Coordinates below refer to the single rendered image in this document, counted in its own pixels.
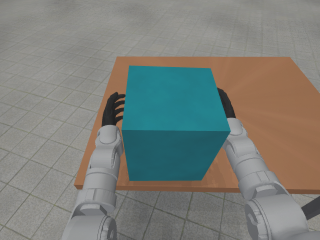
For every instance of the robot left hand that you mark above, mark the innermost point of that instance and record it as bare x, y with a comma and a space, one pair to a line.
109, 114

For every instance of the robot right hand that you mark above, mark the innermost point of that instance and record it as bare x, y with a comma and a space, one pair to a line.
226, 103

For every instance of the carton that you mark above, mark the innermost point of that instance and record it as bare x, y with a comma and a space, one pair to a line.
174, 123

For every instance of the table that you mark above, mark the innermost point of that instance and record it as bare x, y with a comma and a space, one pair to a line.
276, 103

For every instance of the robot right upper arm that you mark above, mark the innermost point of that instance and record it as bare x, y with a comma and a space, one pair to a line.
277, 217

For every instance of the robot left upper arm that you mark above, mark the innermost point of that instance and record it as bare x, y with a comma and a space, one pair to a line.
91, 227

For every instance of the robot left forearm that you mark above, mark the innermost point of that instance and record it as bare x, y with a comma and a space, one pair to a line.
97, 196

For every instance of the robot right forearm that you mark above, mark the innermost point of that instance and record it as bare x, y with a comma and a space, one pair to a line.
254, 177

